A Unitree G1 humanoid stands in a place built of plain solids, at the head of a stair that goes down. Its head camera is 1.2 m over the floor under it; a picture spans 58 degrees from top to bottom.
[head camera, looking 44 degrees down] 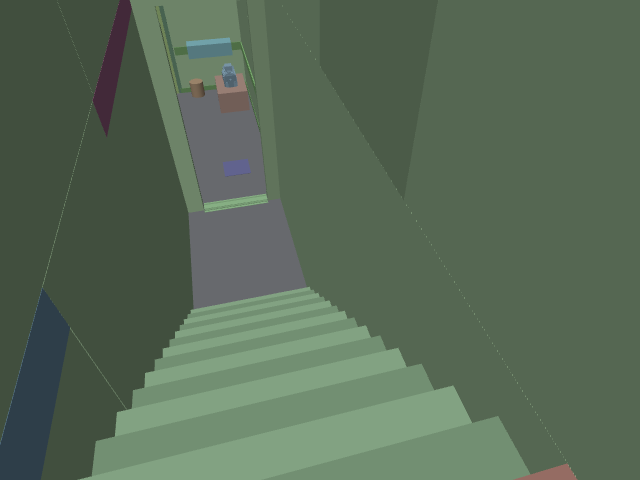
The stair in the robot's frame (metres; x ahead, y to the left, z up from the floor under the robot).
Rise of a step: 0.21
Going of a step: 0.22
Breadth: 1.50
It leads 14 degrees to the left of straight ahead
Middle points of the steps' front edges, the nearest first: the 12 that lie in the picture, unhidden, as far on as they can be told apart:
0.67 0.17 -0.42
0.88 0.22 -0.63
1.10 0.28 -0.84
1.32 0.33 -1.05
1.54 0.39 -1.26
1.75 0.44 -1.47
1.97 0.50 -1.68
2.19 0.55 -1.89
2.41 0.61 -2.10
2.62 0.66 -2.31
2.84 0.72 -2.52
3.06 0.77 -2.73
